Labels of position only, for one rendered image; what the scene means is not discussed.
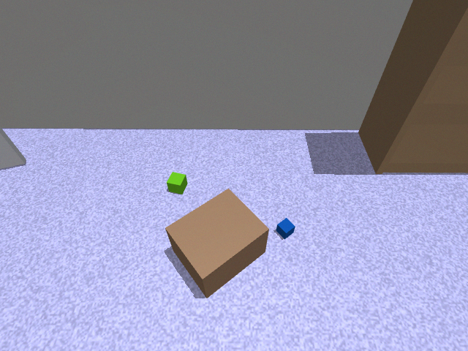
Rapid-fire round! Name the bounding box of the bookshelf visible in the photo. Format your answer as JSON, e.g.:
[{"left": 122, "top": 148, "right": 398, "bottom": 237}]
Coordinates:
[{"left": 358, "top": 0, "right": 468, "bottom": 174}]

